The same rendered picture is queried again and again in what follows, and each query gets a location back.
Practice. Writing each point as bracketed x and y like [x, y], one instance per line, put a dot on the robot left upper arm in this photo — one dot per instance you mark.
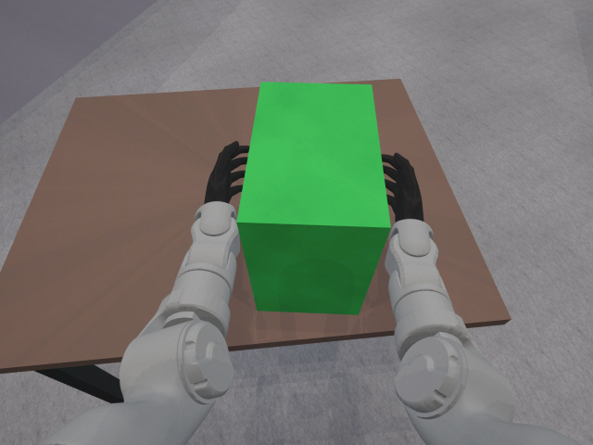
[170, 380]

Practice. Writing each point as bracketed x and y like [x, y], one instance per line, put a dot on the robot right forearm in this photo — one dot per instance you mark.
[419, 299]

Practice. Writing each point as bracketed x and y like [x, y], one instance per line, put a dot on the robot left forearm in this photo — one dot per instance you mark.
[204, 283]

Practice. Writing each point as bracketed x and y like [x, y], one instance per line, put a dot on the carton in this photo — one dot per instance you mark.
[313, 216]

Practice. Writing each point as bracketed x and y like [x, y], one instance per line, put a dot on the robot right hand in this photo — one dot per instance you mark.
[407, 200]

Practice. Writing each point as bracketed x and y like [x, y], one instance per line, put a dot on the robot right upper arm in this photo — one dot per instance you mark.
[454, 397]

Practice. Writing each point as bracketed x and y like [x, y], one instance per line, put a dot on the table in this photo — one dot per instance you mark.
[109, 224]

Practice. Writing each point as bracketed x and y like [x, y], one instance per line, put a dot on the robot left hand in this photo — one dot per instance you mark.
[221, 178]

